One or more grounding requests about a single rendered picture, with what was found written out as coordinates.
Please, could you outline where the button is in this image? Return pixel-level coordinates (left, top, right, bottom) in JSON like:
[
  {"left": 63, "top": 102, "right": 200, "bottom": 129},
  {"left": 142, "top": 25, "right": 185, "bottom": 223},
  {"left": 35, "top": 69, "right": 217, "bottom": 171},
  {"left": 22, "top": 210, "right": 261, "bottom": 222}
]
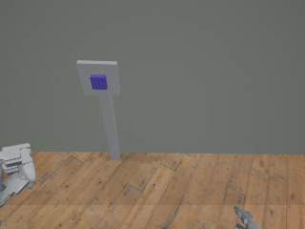
[{"left": 90, "top": 74, "right": 108, "bottom": 90}]

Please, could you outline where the robot right hand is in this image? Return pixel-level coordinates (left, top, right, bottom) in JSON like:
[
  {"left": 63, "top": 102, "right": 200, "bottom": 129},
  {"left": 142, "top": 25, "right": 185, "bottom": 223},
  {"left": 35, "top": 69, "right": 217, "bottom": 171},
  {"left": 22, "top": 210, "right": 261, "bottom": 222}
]
[{"left": 234, "top": 206, "right": 261, "bottom": 229}]

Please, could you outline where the panel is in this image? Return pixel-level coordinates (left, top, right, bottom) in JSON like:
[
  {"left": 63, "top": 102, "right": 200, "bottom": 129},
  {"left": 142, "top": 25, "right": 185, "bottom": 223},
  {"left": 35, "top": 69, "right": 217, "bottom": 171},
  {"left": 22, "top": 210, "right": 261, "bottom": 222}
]
[{"left": 76, "top": 60, "right": 120, "bottom": 160}]

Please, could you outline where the robot left hand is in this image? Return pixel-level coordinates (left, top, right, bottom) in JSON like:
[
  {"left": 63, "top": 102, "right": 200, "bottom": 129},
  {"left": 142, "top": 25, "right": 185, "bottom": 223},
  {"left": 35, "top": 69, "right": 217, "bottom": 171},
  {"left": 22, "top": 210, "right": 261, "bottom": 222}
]
[{"left": 0, "top": 143, "right": 36, "bottom": 208}]

